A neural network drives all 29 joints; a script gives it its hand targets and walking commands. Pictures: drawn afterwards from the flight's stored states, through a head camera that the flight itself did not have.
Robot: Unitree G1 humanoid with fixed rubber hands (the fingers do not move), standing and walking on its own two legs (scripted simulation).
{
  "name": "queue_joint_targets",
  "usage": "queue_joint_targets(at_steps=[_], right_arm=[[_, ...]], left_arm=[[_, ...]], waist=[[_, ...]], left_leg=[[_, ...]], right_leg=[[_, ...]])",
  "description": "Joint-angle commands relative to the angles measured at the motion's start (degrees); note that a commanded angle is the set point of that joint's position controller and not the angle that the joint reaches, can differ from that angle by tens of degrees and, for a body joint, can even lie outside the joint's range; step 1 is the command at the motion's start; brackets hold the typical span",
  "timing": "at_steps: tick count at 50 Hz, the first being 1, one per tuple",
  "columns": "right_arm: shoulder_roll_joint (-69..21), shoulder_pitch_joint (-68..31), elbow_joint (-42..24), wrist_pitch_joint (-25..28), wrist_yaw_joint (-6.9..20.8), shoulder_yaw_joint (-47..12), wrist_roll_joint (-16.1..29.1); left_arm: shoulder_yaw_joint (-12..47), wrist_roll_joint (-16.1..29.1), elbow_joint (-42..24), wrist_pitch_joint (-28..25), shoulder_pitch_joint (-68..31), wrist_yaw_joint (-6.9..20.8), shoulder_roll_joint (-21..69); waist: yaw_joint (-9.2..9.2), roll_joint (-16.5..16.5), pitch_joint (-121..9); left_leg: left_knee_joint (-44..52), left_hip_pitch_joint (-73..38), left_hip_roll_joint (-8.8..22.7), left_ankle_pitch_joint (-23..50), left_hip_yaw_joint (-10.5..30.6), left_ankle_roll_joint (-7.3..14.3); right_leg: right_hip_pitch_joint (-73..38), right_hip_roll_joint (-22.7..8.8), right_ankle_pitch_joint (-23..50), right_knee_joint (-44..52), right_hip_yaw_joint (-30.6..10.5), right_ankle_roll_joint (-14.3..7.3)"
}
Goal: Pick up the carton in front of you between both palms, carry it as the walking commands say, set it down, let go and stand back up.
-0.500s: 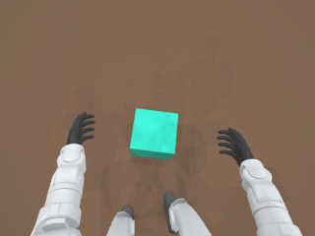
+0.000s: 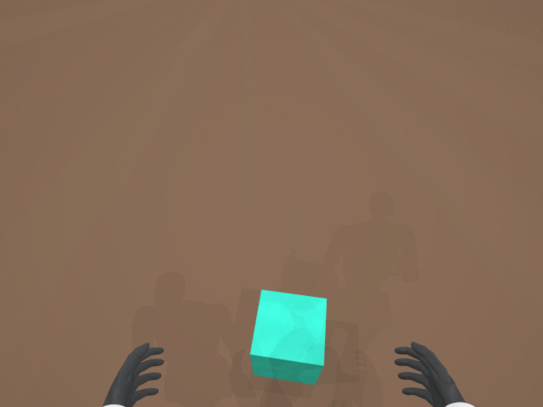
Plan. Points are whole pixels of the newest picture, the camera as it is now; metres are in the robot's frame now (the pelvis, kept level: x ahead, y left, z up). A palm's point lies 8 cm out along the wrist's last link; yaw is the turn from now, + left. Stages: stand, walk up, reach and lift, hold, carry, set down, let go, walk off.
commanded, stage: let go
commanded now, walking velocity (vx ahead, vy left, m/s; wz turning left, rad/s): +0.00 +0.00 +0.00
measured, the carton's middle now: (288, 338) +0.44 -0.05 -0.65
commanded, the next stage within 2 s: stand in 0.46 s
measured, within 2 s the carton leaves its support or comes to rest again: neither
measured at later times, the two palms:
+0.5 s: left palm out of the picture +0.15 +0.23 -0.07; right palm (456, 404) +0.15 -0.25 -0.07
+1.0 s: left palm out of the picture +0.11 +0.25 -0.09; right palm out of the picture +0.12 -0.30 -0.11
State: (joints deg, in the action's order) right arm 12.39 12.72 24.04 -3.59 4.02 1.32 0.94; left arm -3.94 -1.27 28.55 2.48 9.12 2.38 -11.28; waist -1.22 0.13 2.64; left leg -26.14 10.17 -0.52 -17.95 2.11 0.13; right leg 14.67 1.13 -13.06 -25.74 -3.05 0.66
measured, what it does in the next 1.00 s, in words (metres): stands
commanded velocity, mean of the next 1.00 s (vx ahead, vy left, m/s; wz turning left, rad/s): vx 0.00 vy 0.00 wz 0.00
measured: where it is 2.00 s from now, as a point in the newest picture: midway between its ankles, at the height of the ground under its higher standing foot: outside the picture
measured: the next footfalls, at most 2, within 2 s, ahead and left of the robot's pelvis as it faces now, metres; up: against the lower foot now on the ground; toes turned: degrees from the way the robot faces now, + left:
none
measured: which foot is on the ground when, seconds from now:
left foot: down 0.00-1.00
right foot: down 0.00-1.00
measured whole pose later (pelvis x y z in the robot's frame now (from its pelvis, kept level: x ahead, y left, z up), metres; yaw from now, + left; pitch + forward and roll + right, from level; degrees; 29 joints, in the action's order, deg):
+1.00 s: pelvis +0.00 -0.03 -0.01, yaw +2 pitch -2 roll +0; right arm 17.9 12.6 42.4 0.4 -1.4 3.1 -1.2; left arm -3.5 -1.3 43.5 -0.6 11.4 -1.4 -15.2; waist 0.3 2.7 2.1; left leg -28.5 7.4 0.4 -19.3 4.1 -2.1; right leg 12.8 2.0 -16.4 -31.1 -0.9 -1.7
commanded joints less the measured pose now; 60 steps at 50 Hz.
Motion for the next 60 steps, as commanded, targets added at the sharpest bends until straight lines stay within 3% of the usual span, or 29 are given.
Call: queue_joint_targets(at_steps=[1,9,10,11,17,23,24,28,37,46,60], right_arm=[[5.61,0.04,-4.38,-0.05,-0.25,2.45,-0.85],[5.89,-0.96,-4.63,-2.37,-0.02,3.36,-2.08],[7.83,-3.09,-7.33,-5.13,-1.39,3.56,-3.07],[7.21,-1.57,-6.71,-5.77,-1.98,2.74,-2.88],[6.39,-1.98,-7.24,-7.19,-2.93,1.71,-2.50],[6.03,-2.37,-8.48,-8.49,-3.24,1.26,-2.32],[11.88,-4.82,-0.08,-3.59,-3.77,3.81,-0.67],[9.68,-3.50,4.15,2.75,-3.92,3.66,-2.29],[11.22,-1.57,10.14,4.77,-4.80,4.21,-2.41],[12.12,-0.61,14.02,4.77,-5.57,3.61,-2.21],[13.22,-0.49,18.68,5.10,-6.14,2.88,-1.93]], left_arm=[[0.09,0.88,-7.22,0.17,-0.30,0.63,-4.72],[0.70,1.50,-9.76,2.68,0.60,1.59,-5.34],[1.26,2.42,-6.17,1.12,3.83,0.41,-4.76],[1.00,2.33,-7.08,0.84,3.06,-0.19,-5.15],[0.89,1.93,-7.30,1.28,2.21,-0.92,-5.58],[0.45,1.15,-6.56,2.22,2.27,-0.50,-5.74],[-2.82,-0.52,1.67,0.88,2.38,-2.23,-11.92],[-2.66,-0.39,3.95,-2.16,1.54,-2.96,-10.51],[-2.35,-0.19,7.67,-3.84,1.01,-3.59,-11.55],[-1.93,-0.04,10.67,-3.80,1.51,-4.07,-13.02],[-1.56,0.25,14.59,-3.86,0.31,-3.81,-13.48]], waist=[[0.06,1.43,-5.25],[-0.08,0.31,-1.53],[0.37,-0.36,-4.79],[0.29,1.23,-4.00],[0.68,2.36,-2.14],[1.23,1.12,-1.55],[2.67,6.88,-2.92],[1.79,1.17,-1.04],[1.38,-1.41,-4.06],[1.47,-0.87,-3.71],[1.46,-0.51,-2.29]], left_leg=[[5.85,0.66,-1.07,17.33,-1.16,-1.70],[6.74,0.83,-0.88,16.51,-0.74,-1.66],[4.62,-2.88,-0.80,21.65,-0.69,-1.92],[3.77,-2.36,-0.68,23.10,-0.44,-2.28],[3.33,-0.84,-0.90,21.87,-0.73,-2.24],[3.70,0.71,-1.60,16.18,-1.71,-1.49],[0.80,2.64,1.05,8.00,-1.14,-1.95],[1.90,3.00,1.88,-0.68,1.94,-0.25],[-0.35,-1.50,2.69,10.96,2.73,-0.91],[0.10,-1.44,3.00,11.79,3.00,-1.13],[2.22,-1.51,3.93,9.71,3.44,-1.10]], right_leg=[[-11.16,2.62,15.94,1.62,2.81,0.64],[-13.67,2.69,13.73,1.76,3.29,0.26],[-12.14,3.77,12.39,-0.28,3.80,0.50],[-11.28,3.59,11.64,-0.34,3.73,0.41],[-10.16,3.64,11.44,-0.58,3.45,0.29],[-11.75,3.30,10.88,-0.29,3.01,0.39],[-5.23,-1.94,7.92,-2.23,1.74,0.25],[-0.09,-2.19,-0.83,0.43,0.06,-0.96],[-2.38,-3.74,9.82,-0.31,-1.70,-1.66],[-4.05,-4.71,12.71,-0.22,-2.78,-2.20],[-4.35,-5.34,10.21,1.85,-4.20,-2.46]])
